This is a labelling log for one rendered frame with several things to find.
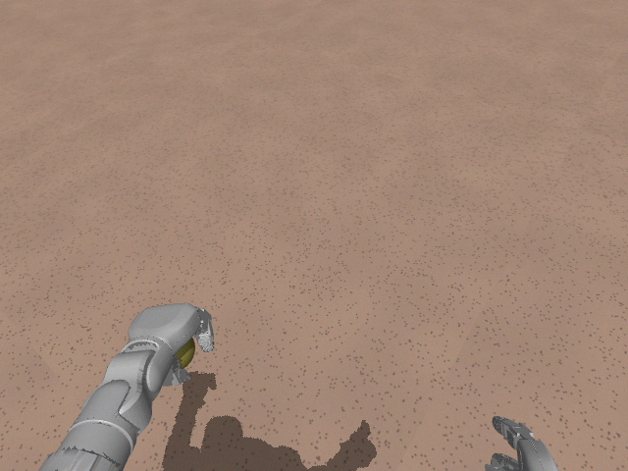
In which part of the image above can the ball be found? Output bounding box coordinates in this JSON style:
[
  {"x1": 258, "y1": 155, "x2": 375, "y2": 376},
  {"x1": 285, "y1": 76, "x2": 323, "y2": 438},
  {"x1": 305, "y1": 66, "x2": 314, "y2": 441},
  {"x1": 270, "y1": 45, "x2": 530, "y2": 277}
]
[{"x1": 176, "y1": 338, "x2": 195, "y2": 369}]

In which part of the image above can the left robot hand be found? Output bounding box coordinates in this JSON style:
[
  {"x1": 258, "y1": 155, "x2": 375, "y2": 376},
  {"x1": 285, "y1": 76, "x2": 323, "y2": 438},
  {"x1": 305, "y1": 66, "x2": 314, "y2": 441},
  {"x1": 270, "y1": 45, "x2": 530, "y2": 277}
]
[{"x1": 128, "y1": 303, "x2": 214, "y2": 387}]

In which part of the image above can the left robot arm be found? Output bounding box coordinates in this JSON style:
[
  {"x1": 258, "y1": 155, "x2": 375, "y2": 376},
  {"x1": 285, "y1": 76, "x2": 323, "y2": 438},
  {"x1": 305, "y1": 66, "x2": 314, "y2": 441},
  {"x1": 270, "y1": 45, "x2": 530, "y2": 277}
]
[{"x1": 38, "y1": 336, "x2": 174, "y2": 471}]

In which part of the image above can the right robot hand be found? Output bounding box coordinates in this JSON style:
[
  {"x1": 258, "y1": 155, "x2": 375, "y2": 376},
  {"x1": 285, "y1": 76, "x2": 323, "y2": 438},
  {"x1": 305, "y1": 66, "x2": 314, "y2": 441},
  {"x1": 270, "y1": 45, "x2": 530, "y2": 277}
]
[{"x1": 485, "y1": 416, "x2": 558, "y2": 471}]

